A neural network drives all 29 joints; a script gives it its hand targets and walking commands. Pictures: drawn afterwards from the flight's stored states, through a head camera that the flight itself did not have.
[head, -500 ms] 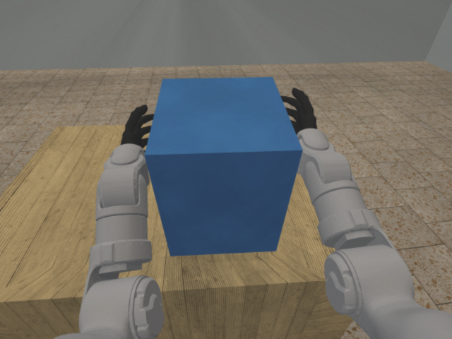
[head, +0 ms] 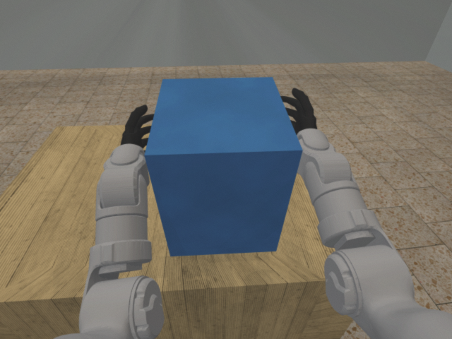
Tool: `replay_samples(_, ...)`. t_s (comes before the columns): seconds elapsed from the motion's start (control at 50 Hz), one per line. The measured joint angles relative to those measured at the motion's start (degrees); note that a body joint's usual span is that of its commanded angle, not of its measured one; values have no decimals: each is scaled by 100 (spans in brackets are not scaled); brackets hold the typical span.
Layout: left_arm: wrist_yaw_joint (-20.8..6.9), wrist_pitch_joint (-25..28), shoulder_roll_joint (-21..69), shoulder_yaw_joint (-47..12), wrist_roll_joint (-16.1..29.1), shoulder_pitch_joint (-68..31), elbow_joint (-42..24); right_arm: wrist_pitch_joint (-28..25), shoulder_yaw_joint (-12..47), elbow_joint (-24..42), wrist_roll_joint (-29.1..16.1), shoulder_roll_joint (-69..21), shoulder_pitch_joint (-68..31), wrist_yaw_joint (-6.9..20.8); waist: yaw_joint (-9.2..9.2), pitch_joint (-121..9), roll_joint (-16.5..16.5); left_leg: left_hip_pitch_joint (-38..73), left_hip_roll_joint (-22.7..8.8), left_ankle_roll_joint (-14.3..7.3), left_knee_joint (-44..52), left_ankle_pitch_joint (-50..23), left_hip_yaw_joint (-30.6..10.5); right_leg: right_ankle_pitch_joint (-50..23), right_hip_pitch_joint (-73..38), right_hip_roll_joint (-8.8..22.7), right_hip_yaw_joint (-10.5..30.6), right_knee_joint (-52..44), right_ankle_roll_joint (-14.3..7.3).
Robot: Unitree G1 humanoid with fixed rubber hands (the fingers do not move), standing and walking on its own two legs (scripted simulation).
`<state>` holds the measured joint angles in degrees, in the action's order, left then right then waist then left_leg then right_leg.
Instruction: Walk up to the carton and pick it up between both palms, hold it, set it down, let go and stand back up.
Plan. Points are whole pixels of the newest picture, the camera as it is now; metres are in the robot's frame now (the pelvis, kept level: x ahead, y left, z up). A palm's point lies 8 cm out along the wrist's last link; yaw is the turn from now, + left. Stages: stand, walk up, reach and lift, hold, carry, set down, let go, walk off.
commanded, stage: hold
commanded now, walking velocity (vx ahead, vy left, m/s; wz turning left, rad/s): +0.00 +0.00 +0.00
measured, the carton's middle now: (221, 167) +0.37 +0.01 +0.16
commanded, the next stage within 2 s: none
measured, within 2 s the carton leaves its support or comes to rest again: neither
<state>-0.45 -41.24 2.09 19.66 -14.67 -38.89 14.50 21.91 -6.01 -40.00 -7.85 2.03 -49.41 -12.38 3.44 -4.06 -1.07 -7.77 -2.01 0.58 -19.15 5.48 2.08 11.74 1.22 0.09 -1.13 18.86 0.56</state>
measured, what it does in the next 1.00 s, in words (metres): stands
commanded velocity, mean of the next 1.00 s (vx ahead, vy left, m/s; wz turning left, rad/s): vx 0.00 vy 0.00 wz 0.00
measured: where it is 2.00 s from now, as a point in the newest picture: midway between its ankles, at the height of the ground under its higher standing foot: outside the picture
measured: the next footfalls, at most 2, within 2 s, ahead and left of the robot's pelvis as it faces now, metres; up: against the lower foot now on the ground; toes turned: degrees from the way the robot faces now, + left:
none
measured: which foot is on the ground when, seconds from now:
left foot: down 0.00-1.00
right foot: down 0.00-1.00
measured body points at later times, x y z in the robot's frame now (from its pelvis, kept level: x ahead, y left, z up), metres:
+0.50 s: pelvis +0.00 +0.00 +0.00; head -0.07 +0.01 +0.44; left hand +0.38 +0.16 +0.21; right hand +0.39 -0.14 +0.23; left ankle +0.06 +0.12 -0.75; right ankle -0.01 -0.12 -0.75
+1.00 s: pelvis +0.00 +0.00 +0.00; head -0.07 +0.01 +0.44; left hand +0.38 +0.16 +0.21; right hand +0.39 -0.14 +0.23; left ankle +0.06 +0.12 -0.75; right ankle -0.01 -0.12 -0.75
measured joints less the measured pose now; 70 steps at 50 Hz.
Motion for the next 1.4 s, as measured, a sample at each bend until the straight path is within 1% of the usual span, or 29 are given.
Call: replay_samples(1.4,-5,-10,0,-12,-1,11,-13,11,2,19,-2,0,12,-3,0,0,0,1,1,0,0,5,-1,4,0,0,0,0,0)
